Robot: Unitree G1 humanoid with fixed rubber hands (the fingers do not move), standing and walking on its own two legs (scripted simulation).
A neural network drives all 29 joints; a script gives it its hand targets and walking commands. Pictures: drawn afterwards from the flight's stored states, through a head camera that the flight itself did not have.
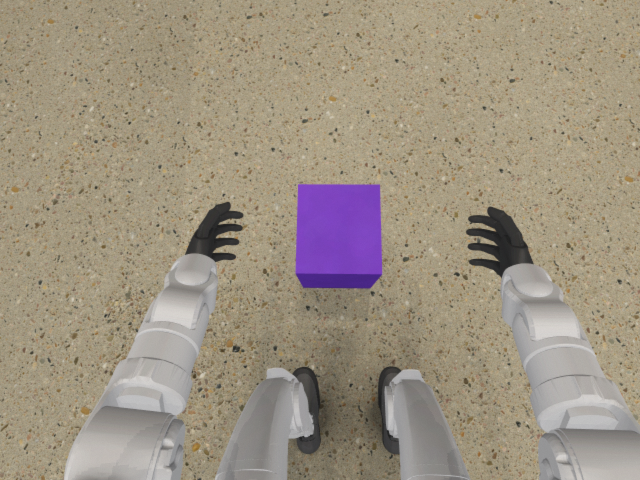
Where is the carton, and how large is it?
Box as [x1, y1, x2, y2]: [295, 184, 381, 287]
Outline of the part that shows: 298,184 295,273 303,287 370,287 381,274 379,185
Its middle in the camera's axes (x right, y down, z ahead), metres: +0.05 +0.01 +0.98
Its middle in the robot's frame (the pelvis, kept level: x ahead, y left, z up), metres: +0.51 +0.00 -0.57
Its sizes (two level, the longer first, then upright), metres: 0.206 0.187 0.256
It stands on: the floor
